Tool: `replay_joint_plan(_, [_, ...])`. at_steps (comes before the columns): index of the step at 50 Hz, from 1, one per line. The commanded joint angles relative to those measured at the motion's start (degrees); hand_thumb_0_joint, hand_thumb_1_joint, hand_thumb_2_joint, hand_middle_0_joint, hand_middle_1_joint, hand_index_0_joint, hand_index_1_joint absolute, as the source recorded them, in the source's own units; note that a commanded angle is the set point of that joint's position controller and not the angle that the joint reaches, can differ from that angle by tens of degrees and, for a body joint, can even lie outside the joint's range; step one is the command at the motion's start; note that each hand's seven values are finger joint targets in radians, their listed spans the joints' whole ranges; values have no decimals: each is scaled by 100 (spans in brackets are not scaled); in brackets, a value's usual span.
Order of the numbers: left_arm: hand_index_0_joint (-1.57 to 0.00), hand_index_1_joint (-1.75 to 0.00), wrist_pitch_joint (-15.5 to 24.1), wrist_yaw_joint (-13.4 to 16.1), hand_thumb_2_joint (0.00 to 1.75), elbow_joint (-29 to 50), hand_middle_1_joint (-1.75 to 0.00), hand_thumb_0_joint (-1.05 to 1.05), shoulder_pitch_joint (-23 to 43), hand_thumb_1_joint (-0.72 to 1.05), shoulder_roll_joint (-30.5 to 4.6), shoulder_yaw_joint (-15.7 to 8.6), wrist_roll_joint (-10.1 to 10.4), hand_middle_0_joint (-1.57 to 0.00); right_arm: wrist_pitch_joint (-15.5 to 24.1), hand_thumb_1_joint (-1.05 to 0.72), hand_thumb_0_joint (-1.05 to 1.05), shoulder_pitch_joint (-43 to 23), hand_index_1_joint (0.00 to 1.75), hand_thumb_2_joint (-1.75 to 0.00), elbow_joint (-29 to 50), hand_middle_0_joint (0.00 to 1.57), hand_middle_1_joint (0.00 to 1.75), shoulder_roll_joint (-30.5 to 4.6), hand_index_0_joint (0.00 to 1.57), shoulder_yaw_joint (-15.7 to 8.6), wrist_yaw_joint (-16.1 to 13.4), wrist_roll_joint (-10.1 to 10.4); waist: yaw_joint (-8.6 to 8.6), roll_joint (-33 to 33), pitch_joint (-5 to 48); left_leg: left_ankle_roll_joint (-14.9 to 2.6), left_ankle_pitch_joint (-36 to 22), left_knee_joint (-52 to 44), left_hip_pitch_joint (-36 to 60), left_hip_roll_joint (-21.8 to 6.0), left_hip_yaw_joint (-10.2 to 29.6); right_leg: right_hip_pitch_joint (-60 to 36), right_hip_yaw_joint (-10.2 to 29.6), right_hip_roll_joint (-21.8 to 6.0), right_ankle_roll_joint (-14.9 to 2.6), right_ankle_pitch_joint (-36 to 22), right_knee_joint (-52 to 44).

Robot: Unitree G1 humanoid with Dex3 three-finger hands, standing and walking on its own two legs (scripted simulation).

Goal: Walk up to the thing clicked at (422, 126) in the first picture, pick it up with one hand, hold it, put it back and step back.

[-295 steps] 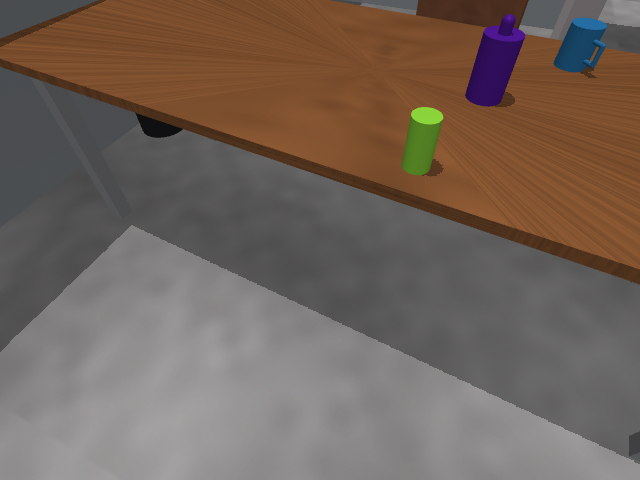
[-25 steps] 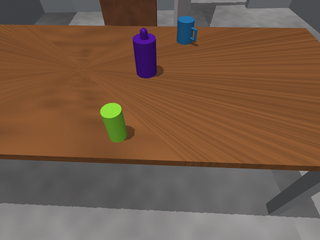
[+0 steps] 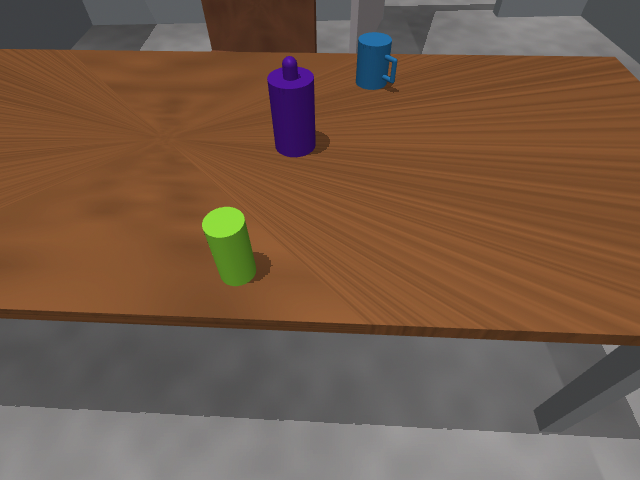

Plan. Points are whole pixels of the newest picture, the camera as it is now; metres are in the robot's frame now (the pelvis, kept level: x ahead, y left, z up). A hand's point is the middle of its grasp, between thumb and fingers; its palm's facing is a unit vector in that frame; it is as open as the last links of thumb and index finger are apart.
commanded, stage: stand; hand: left
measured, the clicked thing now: (231, 248) +0.42 +0.16 +0.03
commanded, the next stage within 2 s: rise first in 0.22 s
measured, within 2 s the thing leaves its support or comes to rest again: neither
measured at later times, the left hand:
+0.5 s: hand out of the picture +0.14 +0.24 -0.14, palm faces +0.14 -0.94 -0.31, open 9.5 cm
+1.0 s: hand (115, 419) +0.18 +0.26 +0.00, palm faces +0.32 -0.88 -0.36, open 17.2 cm
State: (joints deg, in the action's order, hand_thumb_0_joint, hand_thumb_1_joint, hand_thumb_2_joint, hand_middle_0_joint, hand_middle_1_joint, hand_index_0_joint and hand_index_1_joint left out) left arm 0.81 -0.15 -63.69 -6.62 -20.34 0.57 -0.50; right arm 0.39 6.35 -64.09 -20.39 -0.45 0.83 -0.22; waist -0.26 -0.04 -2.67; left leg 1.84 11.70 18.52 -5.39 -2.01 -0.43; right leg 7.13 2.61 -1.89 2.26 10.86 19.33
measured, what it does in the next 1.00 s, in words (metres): stands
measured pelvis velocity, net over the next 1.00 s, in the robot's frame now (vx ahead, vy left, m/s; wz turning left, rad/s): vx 0.00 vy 0.00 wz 0.03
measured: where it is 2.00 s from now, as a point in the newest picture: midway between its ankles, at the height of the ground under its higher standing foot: outside the picture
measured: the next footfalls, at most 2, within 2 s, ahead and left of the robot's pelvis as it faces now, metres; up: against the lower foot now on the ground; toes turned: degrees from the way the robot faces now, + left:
none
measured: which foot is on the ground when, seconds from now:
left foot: down 0.00-1.00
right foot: down 0.00-1.00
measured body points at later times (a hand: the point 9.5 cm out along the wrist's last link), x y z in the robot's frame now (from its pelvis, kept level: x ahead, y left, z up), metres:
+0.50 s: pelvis -0.02 +0.00 -0.01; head +0.02 +0.00 +0.44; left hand +0.13 +0.29 -0.11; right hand +0.13 -0.29 -0.12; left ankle -0.02 +0.14 -0.75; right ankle +0.00 -0.15 -0.75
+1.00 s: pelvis +0.00 +0.00 -0.01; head +0.00 -0.02 +0.44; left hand +0.16 +0.30 +0.03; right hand +0.18 -0.25 -0.08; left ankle -0.02 +0.14 -0.75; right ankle +0.00 -0.15 -0.75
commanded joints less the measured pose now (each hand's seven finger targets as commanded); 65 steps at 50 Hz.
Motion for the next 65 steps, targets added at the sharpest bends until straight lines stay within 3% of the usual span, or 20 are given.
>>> replay_joint_plan(1, [-20, -30, 87, 96, 90, 362, -30, 0, 124, 90, -1250, -272, -8, -20, 88, -90, 0, -137, 30, -90, 349, 20, 30, -1226, 20, -273, -109, -30, -2, 17, 480, -263, -1107, -196, 166, -573, 300, -85, 246, -517, -301, -1269, -187])
replay_joint_plan(16, [-12, -22, 92, 84, 82, 360, -22, 0, 118, 82, -1257, -270, -9, -12, 83, -82, 0, -157, 22, -82, 343, 12, 22, -1199, 12, -278, -90, -17, -14, 92, 399, -280, -817, -225, 145, -550, 319, -7, 286, -502, -324, -1039, -262])
replay_joint_plan(17, [-4, -14, 522, 106, 74, 2371, -14, 0, 2129, 74, 9, -96, 409, -5, 773, -74, 0, -2167, 14, -74, 2353, 5, 14, -102, 5, -40, -174, 540, -162, -77, 510, -160, -418, 382, -804, 198, -244, 582, -390, 144, -213, -404, 205])
replay_joint_plan(18, [-4, -10, 747, 265, 66, 2600, -7, 0, 2160, 66, -507, -195, 620, -7, 875, -66, 0, -1959, 6, -66, 2574, 5, 6, -300, 5, -22, -260, 607, 94, 226, 715, -150, -52, 116, -532, 159, -184, 158, -416, 140, -223, 51, 48])
replay_joint_plan(19, [-5, -10, 714, 372, 58, 1960, -8, 0, 1439, 58, -927, -411, 594, -8, 827, -58, 0, -1377, 5, -58, 2014, 5, 5, -976, 5, -389, -394, 583, -109, 169, 292, -164, 290, -2, -554, 168, -217, 402, -417, 179, -254, 321, -36])
replay_joint_plan(21, [-6, -10, 564, 439, 42, 1665, -8, 0, 620, 42, -1277, -1007, 566, -8, 735, -42, 0, -1012, 5, -42, 1514, 5, 5, -1172, 5, -806, -473, 547, 125, -115, 538, -87, -86, 237, -747, 158, -275, 348, -433, 224, -275, -4, 174])
replay_joint_plan(23, [-6, -8, 653, 533, 27, 2227, -7, 0, 813, 26, -1172, -978, 514, -7, 831, -26, 0, -855, 5, -26, 1722, 5, 5, -1018, 5, -846, -554, 455, 64, -310, 1331, -96, -660, 361, -454, 147, -242, 130, -416, 210, -267, -642, 344])
replay_joint_plan(26, [-7, -5, 549, 497, 18, 1976, -6, 0, -83, 9, -887, -1290, 266, -6, 717, -9, 0, -23, 5, -18, 1534, 5, 5, -597, 5, -1049, -480, 268, 89, -222, 1179, -162, -869, 443, -609, 210, -220, 217, -431, 202, -267, -852, 337])
replay_joint_plan(28, [-7, -3, 561, 500, 13, 2644, -6, 0, -174, 1, -902, -1336, 266, -5, 693, 3, 0, -22, 5, -15, 2040, 5, 5, -591, 5, -1006, -479, 264, 160, -203, 1542, -129, -1117, 384, -344, 202, -242, 6, -475, 228, -245, -1010, 322])
replay_joint_plan(30, [-7, -4, 538, 467, 9, 3102, -5, 0, -408, -11, -795, -1324, 301, -5, 640, 13, 0, 241, 5, -12, 2311, 5, 5, -205, 5, -735, -435, 298, 172, -205, 1278, -120, -1022, 323, -445, 208, -272, 106, -513, 223, -231, -878, 210])
replay_joint_plan(35, [-4, -4, 640, 485, 6, 4768, -4, 0, 38, -36, -737, -1295, 337, -4, 729, 37, 0, -135, 5, -6, 3573, 5, 5, -279, 5, -714, -478, 285, 84, -91, 968, -152, -641, 209, -464, 193, -272, 210, -521, 177, -216, -525, 117])
replay_joint_plan(36, [-4, -5, 676, 477, 6, 5062, -5, 0, 42, -40, -480, -1088, 338, -5, 761, 40, 0, -205, 5, -5, 3631, 5, 5, -35, 5, -522, -474, 292, 134, -157, 885, -153, -617, 172, -445, 185, -256, 223, -535, 188, -234, -488, 131])
replay_joint_plan(39, [-3, -6, 758, 553, 3, 5776, -5, 0, -359, -54, -710, -1348, 309, -5, 850, 51, 0, 56, 5, -2, 4042, 5, 5, -166, 5, -652, -520, 253, 133, -243, 888, -140, -679, 197, -349, 186, -244, 112, -560, 195, -249, -503, 136])
replay_joint_plan(44, [-3, -5, 810, 543, 2, 6288, -4, 0, -1016, -55, -799, -1748, 314, -4, 886, 54, 0, 335, 5, -2, 4225, 5, 5, -365, 5, -970, -528, 189, 167, -125, 751, -136, -939, 235, -218, 176, -211, -31, -606, 218, -243, -741, 170])
replay_joint_plan(51, [-4, -5, 904, 331, 1, 6976, -4, 0, -1685, -54, -682, -1881, 348, -4, 779, 54, 0, 1016, 5, -2, 3917, 5, 5, -157, 5, -1158, -375, 205, 191, -153, 507, -138, -1236, 250, -159, 197, -235, 40, -661, 207, -237, -1061, 213])
replay_joint_plan(52, [-4, -5, 976, 304, 2, 7366, -4, 0, -1406, -54, -640, -1816, 353, -4, 789, 54, 0, 723, 5, -2, 4092, 5, 5, 68, 5, -916, -330, 224, 229, -191, 413, -137, -1157, 235, -169, 205, -228, 55, -648, 199, -234, -967, 195])
replay_joint_plan(57, [-3, -5, 1112, 328, 2, 7679, -4, 0, -1382, -55, -748, -2011, 348, -4, 840, 56, 0, 250, 5, -2, 4168, 5, 5, -188, 5, -1125, -372, 156, 263, -153, 570, -161, -999, 243, -157, 205, -190, -91, -625, 175, -217, -799, 162])
replay_joint_plan(59, [-3, -5, 1205, 382, 2, 8018, -4, 0, -1368, -55, -1043, -2306, 341, -4, 855, 55, 0, 220, 5, -2, 4225, 5, 5, -626, 5, -1491, -443, 129, 262, -206, 748, -146, -1153, 269, -72, 205, -170, -180, -624, 181, -238, -944, 222])
replay_joint_plan(61, [-4, -5, 1264, 339, 2, 7899, -4, 0, -1518, -55, -834, -2167, 325, -4, 853, 55, 0, 340, 5, -2, 4063, 5, 5, -181, 5, -1160, -407, 122, 287, -28, 652, -175, -1199, 327, -66, 226, -174, -188, -634, 162, -201, -986, 194])
replay_joint_plan(65, [-3, -5, 1346, 313, 3, 7829, -4, 0, -1785, -55, -872, -2331, 309, -5, 833, 54, 0, 411, 5, -2, 3902, 5, 5, -269, 5, -1347, -429, 106, 279, 30, 644, -184, -1224, 311, -47, 238, -191, -129, -645, 147, -187, -1066, 222])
